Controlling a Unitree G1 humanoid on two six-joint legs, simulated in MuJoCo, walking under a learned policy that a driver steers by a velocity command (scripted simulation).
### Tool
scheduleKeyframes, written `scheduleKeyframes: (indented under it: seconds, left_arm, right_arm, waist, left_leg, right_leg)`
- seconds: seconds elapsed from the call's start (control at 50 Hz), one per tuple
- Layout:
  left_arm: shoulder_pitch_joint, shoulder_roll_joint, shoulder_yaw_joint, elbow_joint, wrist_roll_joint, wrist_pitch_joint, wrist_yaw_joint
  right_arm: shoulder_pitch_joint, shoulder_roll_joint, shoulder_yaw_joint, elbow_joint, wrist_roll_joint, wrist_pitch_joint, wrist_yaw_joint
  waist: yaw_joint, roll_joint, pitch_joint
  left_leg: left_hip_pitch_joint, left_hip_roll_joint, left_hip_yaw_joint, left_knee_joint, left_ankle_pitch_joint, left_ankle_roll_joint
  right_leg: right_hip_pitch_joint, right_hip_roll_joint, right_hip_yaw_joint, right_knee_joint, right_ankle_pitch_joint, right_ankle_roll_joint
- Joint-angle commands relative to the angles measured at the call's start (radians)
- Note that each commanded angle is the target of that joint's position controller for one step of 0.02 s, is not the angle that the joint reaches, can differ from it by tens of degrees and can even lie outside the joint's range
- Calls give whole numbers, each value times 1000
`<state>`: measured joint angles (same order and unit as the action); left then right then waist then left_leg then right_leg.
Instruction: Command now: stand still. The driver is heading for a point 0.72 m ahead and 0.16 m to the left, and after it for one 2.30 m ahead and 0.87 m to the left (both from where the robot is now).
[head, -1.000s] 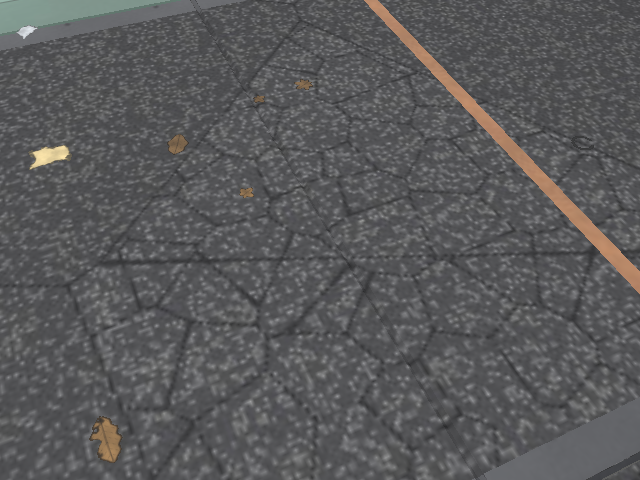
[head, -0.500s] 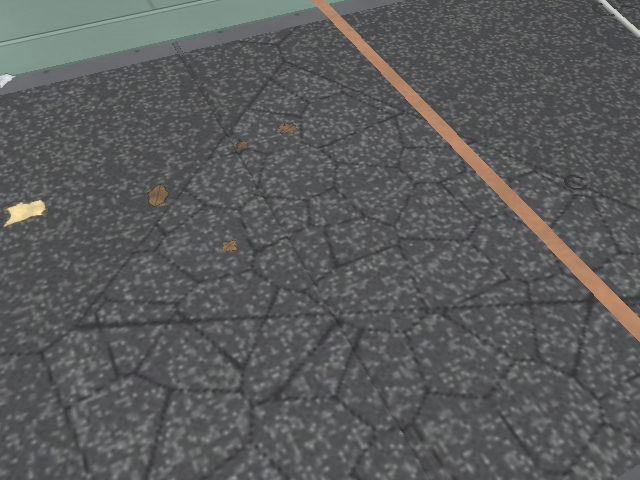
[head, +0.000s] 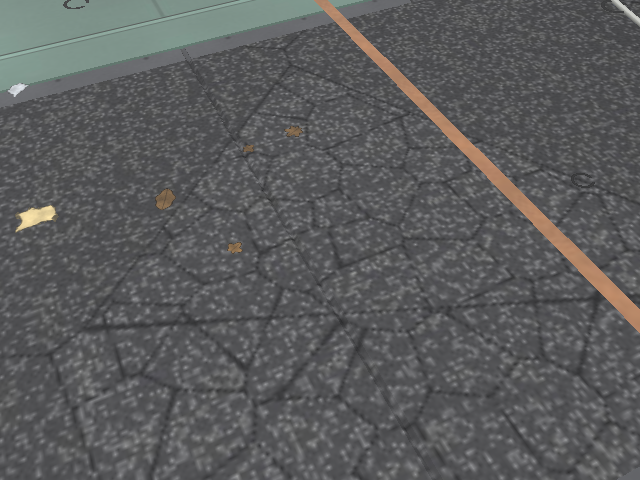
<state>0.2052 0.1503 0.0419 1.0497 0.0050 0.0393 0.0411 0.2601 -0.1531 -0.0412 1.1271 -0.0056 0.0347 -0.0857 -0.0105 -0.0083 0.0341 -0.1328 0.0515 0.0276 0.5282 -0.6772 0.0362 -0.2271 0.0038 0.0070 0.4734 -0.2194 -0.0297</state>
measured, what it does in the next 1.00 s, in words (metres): walks ahead: right foot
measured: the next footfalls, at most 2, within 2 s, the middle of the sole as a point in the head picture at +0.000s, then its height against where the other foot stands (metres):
right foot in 0.98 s outside the picture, level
left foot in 1.46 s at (228, 423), level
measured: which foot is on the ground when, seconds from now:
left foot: down 0.00-1.00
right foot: down 0.00-0.62, up 0.64-0.96, down 0.98-1.00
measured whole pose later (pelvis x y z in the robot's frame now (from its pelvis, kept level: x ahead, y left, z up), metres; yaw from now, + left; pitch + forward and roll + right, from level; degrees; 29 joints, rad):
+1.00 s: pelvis +0.13 +0.07 +0.02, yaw +0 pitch +2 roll -3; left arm -0.05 0.19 0.06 0.88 -0.04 -0.01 -0.01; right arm 0.47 -0.15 -0.02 1.08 0.00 -0.04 -0.05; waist -0.02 0.04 0.01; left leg 0.04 0.04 0.05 0.31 -0.76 0.16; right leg -0.47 0.01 -0.15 0.69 -0.40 0.02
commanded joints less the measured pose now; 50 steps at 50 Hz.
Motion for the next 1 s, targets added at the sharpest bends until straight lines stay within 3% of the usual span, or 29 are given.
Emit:
scheduleKeyframes:
  seconds: [0.02, 0.28, 0.3, 0.32, 0.36, 0.42, 0.44, 0.46, 0.52, 0.54, 0.58, 0.6, 0.62, 0.64, 0.66, 0.68, 0.7, 0.72, 0.74, 0.76, 0.78, 0.8, 0.86, 0.9, 0.92, 0.96, 0.98, 1.0]
  left_arm:
    - [14, 103, 18, -20, -1, -6, 4]
    - [27, 88, 16, 8, -2, 3, 6]
    - [48, 86, 16, 16, -2, 4, 8]
    - [72, 110, 25, 22, -7, 7, 10]
    - [146, 169, 48, 35, -16, 6, 12]
    - [199, 172, 53, 37, -3, -19, 14]
    - [189, 180, 54, 30, 2, -33, 14]
    - [154, 160, 47, 17, -4, -46, 13]
    - [108, 115, 25, 1, -19, -60, 12]
    - [100, 124, 24, -5, -22, -59, 15]
    - [76, 182, 32, -25, -29, -54, 20]
    - [67, 206, 37, -32, -33, -51, 19]
    - [44, 161, 25, -55, -36, -49, 13]
    - [19, 94, 8, -96, -40, -57, 8]
    - [-3, 54, -3, -122, -30, -64, -4]
    - [23, 82, 8, -91, -16, -74, -34]
    - [88, 49, 8, -98, -43, -59, -36]
    - [4, 70, 6, -125, -49, -48, -27]
    - [-96, 111, 14, -154, -57, -48, -25]
    - [-90, 118, 20, -148, -50, -37, -29]
    - [-71, 134, 28, -135, -38, -33, -34]
    - [-71, 135, 35, -123, -31, -33, -41]
    - [-215, 85, 22, -166, -44, -40, -52]
    - [-295, 57, 11, -197, -50, -50, -56]
    - [-310, 50, 7, -211, -46, -51, -57]
    - [-204, 89, 22, -189, -39, -49, -55]
    - [-71, 112, 37, -159, -41, -48, -52]
    - [144, 173, 73, -96, -62, -44, -46]
  right_arm:
    - [48, -67, -10, -5, 1, -7, -4]
    - [98, -64, -13, 31, 5, -14, -6]
    - [108, -58, -11, 36, 4, -14, -7]
    - [103, -59, -12, 31, 6, -13, -10]
    - [66, -65, -11, 3, 10, -22, -11]
    - [-1, -69, -16, -39, 24, -62, 14]
    - [-9, -54, -16, -49, 37, -77, 23]
    - [14, -43, -17, -50, 39, -90, 33]
    - [53, -65, -27, -71, 32, -114, 47]
    - [46, -65, -24, -81, 29, -118, 48]
    - [64, -63, -20, -83, 30, -117, 46]
    - [124, -62, -22, -59, 30, -111, 45]
    - [185, -82, -27, -35, 20, -107, 47]
    - [255, -128, -37, -20, 10, -114, 46]
    - [395, -182, -52, 2, 6, -113, 47]
    - [387, -94, -20, -9, 15, -102, 53]
    - [312, -191, -35, -34, 3, -98, 66]
    - [229, -186, -31, -54, 11, -99, 73]
    - [138, -140, -14, -84, 4, -101, 67]
    - [94, -111, -2, -102, -6, -104, 62]
    - [94, -101, 1, -106, -9, -107, 56]
    - [132, -97, 2, -93, -13, -111, 48]
    - [207, -101, 6, -83, -1, -111, 26]
    - [183, -143, -1, -99, -2, -103, 17]
    - [182, -178, -12, -98, 8, -97, 15]
    - [146, -185, -17, -118, 14, -92, 26]
    - [106, -176, -13, -134, 16, -93, 35]
    - [64, -173, -5, -153, -4, -97, 49]
  waist:
    - [5, -31, 7]
    - [7, -14, 21]
    - [11, -20, 1]
    - [22, -39, 5]
    - [58, -111, 35]
    - [79, -139, 48]
    - [66, -138, 38]
    - [39, -117, 21]
    - [-11, -140, 8]
    - [-17, -142, 13]
    - [-45, -140, 15]
    - [-77, -111, 15]
    - [-104, -7, 55]
    - [-114, 184, 45]
    - [-153, 415, -61]
    - [-113, 219, -55]
    - [-36, 329, -82]
    - [-25, 226, 32]
    - [-18, 114, 129]
    - [5, 119, 117]
    - [15, 154, 96]
    - [15, 148, 74]
    - [3, 126, 88]
    - [17, 135, 81]
    - [30, 161, 73]
    - [92, 193, 32]
    - [166, 189, -31]
    - [253, 137, -166]
  left_leg:
    - [-126, -7, 10, -50, 306, -66]
    - [-131, 3, 9, -84, 311, -67]
    - [-129, -7, 26, -70, 279, -66]
    - [-152, -25, 52, -27, 229, -63]
    - [-240, -41, 81, 102, 169, -51]
    - [-373, -8, 28, 452, 114, -36]
    - [-450, 13, -2, 602, 101, -28]
    - [-472, 35, -29, 691, 149, -21]
    - [-466, 58, -36, 596, 203, -16]
    - [-404, 53, -24, 476, 202, -14]
    - [-217, 8, 32, 199, 182, -6]
    - [-106, -22, 84, 68, 260, -1]
    - [-60, -59, 113, 10, 236, -8]
    - [79, 53, -60, -73, 250, 23]
    - [270, 250, -372, -195, 262, 96]
    - [296, 242, -338, -161, 468, 60]
    - [302, 311, -502, -260, 403, 123]
    - [174, 353, -572, -347, 129, 184]
    - [55, 325, -478, -344, 116, 182]
    - [-6, 232, -333, -351, 146, 156]
    - [-12, 180, -240, -365, 218, 145]
    - [4, 160, -192, -377, 263, 144]
    - [80, 146, -140, -409, 316, 156]
    - [38, 142, -105, -438, 337, 165]
    - [29, 183, -112, -454, 362, 175]
    - [-19, 195, -76, -328, 521, 191]
    - [-70, 181, -36, -161, 714, 180]
    - [-172, 135, -1, 125, 871, 150]
  right_leg:
    - [88, -75, 171, -160, -116, 16]
    - [92, -55, 161, -191, -127, 16]
    - [105, -49, 161, -205, -238, 14]
    - [104, -53, 179, -226, -391, -1]
    - [84, -124, 316, -292, -617, -69]
    - [44, -250, 491, -365, -553, -161]
    - [50, -276, 507, -358, -498, -183]
    - [25, -269, 475, -344, -439, -182]
    - [-36, -214, 373, -322, -409, -157]
    - [-80, -197, 335, -320, -392, -149]
    - [-184, -161, 275, -288, -410, -146]
    - [-238, -146, 251, -232, -456, -143]
    - [-285, -95, 201, -132, -489, -116]
    - [-399, -25, 111, 88, -347, -60]
    - [-532, 55, 6, 440, -322, -16]
    - [-557, 38, 121, 605, -335, -25]
    - [-619, 60, 77, 690, -334, -10]
    - [-688, -23, 46, 761, -306, 2]
    - [-664, -65, 65, 754, -203, 21]
    - [-567, -73, 12, 740, -155, 54]
    - [-501, -60, -31, 715, -103, 79]
    - [-459, -59, -53, 704, -58, 93]
    - [-449, -52, -77, 492, -48, 105]
    - [-312, -23, -125, 291, -104, 110]
    - [-263, -16, -140, 262, -181, 100]
    - [-91, 28, -200, 237, -271, 72]
    - [87, 59, -230, 170, -261, 42]
    - [384, 29, -152, 115, -216, 9]
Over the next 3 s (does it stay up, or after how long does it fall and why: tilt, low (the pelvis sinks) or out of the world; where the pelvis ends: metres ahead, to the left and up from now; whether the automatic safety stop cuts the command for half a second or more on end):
stays up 1.21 0.36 0.05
